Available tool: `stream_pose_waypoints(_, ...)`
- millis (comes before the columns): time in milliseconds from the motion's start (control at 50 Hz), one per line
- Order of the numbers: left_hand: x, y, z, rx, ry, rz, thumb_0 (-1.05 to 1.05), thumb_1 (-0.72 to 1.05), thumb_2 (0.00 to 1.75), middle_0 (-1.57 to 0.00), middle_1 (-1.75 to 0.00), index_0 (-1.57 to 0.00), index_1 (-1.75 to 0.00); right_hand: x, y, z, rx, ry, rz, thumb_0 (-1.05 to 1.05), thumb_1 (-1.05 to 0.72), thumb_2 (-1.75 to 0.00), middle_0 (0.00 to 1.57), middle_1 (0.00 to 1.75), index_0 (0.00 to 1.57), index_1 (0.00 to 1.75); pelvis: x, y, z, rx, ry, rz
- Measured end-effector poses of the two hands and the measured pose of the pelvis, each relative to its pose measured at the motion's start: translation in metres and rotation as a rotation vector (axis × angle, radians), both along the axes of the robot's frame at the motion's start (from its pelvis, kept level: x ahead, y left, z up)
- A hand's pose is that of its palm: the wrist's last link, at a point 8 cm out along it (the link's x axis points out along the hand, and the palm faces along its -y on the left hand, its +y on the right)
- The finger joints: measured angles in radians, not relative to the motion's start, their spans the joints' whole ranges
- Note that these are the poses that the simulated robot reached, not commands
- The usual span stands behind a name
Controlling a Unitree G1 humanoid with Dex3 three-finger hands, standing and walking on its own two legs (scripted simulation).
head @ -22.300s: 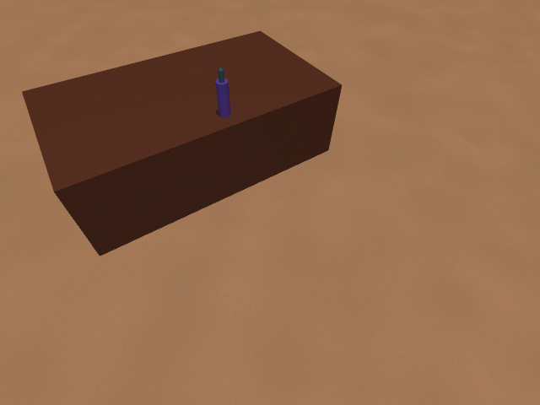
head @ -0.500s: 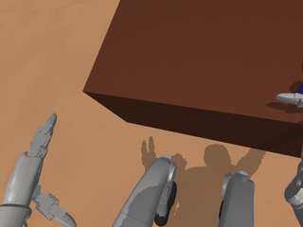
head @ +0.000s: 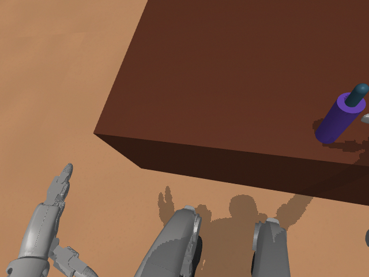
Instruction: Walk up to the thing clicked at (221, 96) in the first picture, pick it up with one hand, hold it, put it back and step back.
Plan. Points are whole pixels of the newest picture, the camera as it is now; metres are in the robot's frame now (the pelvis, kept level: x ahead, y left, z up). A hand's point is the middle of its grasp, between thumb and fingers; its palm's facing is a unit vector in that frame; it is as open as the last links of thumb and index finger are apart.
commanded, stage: rise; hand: right
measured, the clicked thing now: (341, 115) +0.50 -0.25 -0.07
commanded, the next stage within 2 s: home in 0.08 s
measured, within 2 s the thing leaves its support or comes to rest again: neither
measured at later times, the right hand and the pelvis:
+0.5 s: hand out of the picture +0.43 -0.38 +0.10, palm faces +0.44 +0.83 -0.34, open 17.2 cm; pelvis +0.04 -0.01 +0.10, yaw -3 degrees
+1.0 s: hand (361, 237) +0.24 -0.20 +0.07, palm faces +0.20 +0.96 -0.21, open 17.4 cm; pelvis +0.07 +0.00 +0.14, yaw -4 degrees
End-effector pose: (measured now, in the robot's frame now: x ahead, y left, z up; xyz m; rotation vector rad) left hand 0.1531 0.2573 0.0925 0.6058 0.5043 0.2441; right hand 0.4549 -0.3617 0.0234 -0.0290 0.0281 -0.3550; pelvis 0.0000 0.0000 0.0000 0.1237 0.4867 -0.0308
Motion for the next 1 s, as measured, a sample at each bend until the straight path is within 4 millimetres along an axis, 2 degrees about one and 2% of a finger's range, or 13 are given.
stream_pose_waypoints(80, 0.009, -0.007, 0.008, -0.05, -0.006, -0.009, -0.01, -0.54, 0.05, -0.07, -0.06, -0.07, -0.06, -0.002, -0.008, 0.012, -0.055, 0.145, 0.01, -0.01, 0.45, -0.1, 0.1, 0.11, 0.1, 0.1, 0.001, -0.003, 0.016, -0.007, -0.025, 0.001)
stream_pose_waypoints(160, 0.012, -0.017, 0.016, -0.116, 0.034, -0.014, -0.01, -0.53, 0.05, -0.07, -0.06, -0.07, -0.06, -0.014, -0.018, 0.019, -0.058, 0.293, -0.049, -0.01, 0.47, -0.08, 0.07, 0.09, 0.08, 0.08, 0.007, -0.006, 0.038, -0.015, -0.044, -0.003)
stream_pose_waypoints(220, 0.01, -0.018, 0.018, -0.155, 0.095, 0.003, -0.01, -0.47, 0.08, -0.06, -0.05, -0.07, -0.06, -0.025, -0.032, 0.038, -0.071, 0.338, -0.118, -0.01, 0.45, -0.09, 0.06, 0.08, 0.07, 0.07, 0.014, -0.007, 0.056, -0.022, -0.062, -0.004)
stream_pose_waypoints(280, 0.01, -0.013, 0.02, -0.166, 0.144, 0.035, -0.01, -0.35, 0.16, -0.08, -0.07, -0.08, -0.08, -0.034, -0.047, 0.063, -0.084, 0.351, -0.185, -0.01, 0.44, -0.09, 0.06, 0.07, 0.07, 0.07, 0.023, -0.008, 0.071, -0.027, -0.087, -0.01)
stream_pose_waypoints(340, 0.018, -0.013, 0.016, -0.177, 0.177, 0.042, -0.01, -0.19, 0.27, -0.09, -0.11, -0.1, -0.11, -0.039, -0.058, 0.085, -0.09, 0.358, -0.233, -0.01, 0.46, -0.08, 0.05, 0.07, 0.06, 0.06, 0.029, -0.009, 0.082, -0.029, -0.112, -0.016)
stream_pose_waypoints(380, 0.03, -0.023, 0.012, -0.205, 0.185, 0.014, -0.01, -0.07, 0.34, -0.1, -0.13, -0.11, -0.13, -0.041, -0.061, 0.096, -0.096, 0.36, -0.245, -0.01, 0.47, -0.08, 0.05, 0.07, 0.06, 0.06, 0.032, -0.01, 0.088, -0.031, -0.125, -0.018)
stream_pose_waypoints(440, 0.05, -0.051, 0.004, -0.295, 0.178, -0.056, -0.01, 0.09, 0.44, -0.12, -0.16, -0.12, -0.16, -0.049, -0.058, 0.105, -0.117, 0.375, -0.231, -0.01, 0.49, -0.08, 0.05, 0.06, 0.06, 0.06, 0.036, -0.011, 0.096, -0.034, -0.142, -0.025)
stream_pose_waypoints(500, 0.061, -0.078, 0.003, -0.408, 0.163, -0.101, 0.0, 0.24, 0.52, -0.13, -0.18, -0.14, -0.18, -0.066, -0.05, 0.102, -0.141, 0.433, -0.196, -0.01, 0.48, -0.08, 0.05, 0.06, 0.06, 0.06, 0.043, -0.013, 0.104, -0.043, -0.162, -0.03)
stream_pose_waypoints(540, 0.064, -0.086, 0.005, -0.458, 0.161, -0.1, 0.0, 0.32, 0.56, -0.14, -0.2, -0.15, -0.2, -0.082, -0.041, 0.097, -0.146, 0.48, -0.17, -0.01, 0.48, -0.09, 0.05, 0.07, 0.06, 0.06, 0.048, -0.015, 0.11, -0.05, -0.177, -0.03)
stream_pose_waypoints(580, 0.064, -0.083, 0.005, -0.474, 0.174, -0.075, 0.0, 0.4, 0.61, -0.16, -0.21, -0.16, -0.21, -0.099, -0.029, 0.09, -0.144, 0.521, -0.138, -0.01, 0.48, -0.09, 0.05, 0.07, 0.06, 0.06, 0.054, -0.017, 0.116, -0.059, -0.194, -0.032)
stream_pose_waypoints(720, 0.069, -0.053, 0.007, -0.373, 0.24, 0.002, 0.01, 0.7, 0.78, -0.18, -0.26, -0.19, -0.26, -0.146, 0.028, 0.069, -0.077, 0.552, -0.035, -0.01, 0.52, -0.07, 0.05, 0.06, 0.06, 0.06, 0.063, -0.016, 0.127, -0.079, -0.256, -0.035)
stream_pose_waypoints(900, 0.083, -0.062, 0.009, -0.423, 0.199, -0.008, 0.01, 0.86, 0.87, -0.19, -0.29, -0.2, -0.29, -0.206, 0.091, 0.069, -0.015, 0.572, 0.057, -0.01, 0.53, -0.06, 0.06, 0.06, 0.06, 0.05, 0.068, -0.007, 0.136, -0.096, -0.307, -0.041)
stream_pose_waypoints(1000, 0.085, -0.054, -0.001, -0.445, 0.186, 0.007, 0.01, 0.88, 0.89, -0.2, -0.29, -0.2, -0.29, -0.243, 0.116, 0.073, -0.002, 0.627, 0.073, -0.01, 0.54, -0.06, 0.05, 0.06, 0.06, 0.05, 0.069, -0.002, 0.136, -0.105, -0.322, -0.043)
